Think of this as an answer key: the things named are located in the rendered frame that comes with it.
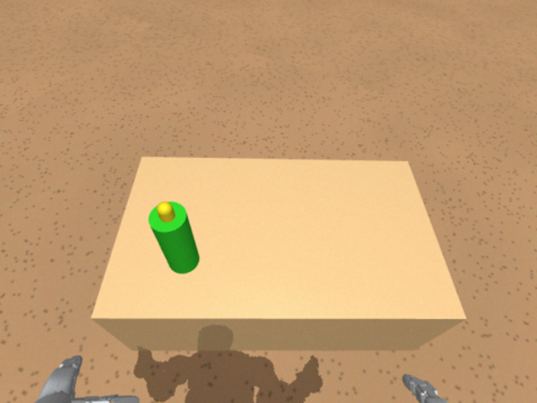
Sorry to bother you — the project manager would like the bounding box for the right robot hand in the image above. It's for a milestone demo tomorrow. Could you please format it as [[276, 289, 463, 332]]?
[[403, 374, 448, 403]]

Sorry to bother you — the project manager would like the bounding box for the bottle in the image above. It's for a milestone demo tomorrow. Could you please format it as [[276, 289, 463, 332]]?
[[149, 201, 200, 274]]

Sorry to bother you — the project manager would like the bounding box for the left robot hand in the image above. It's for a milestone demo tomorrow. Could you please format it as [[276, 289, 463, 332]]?
[[38, 355, 139, 403]]

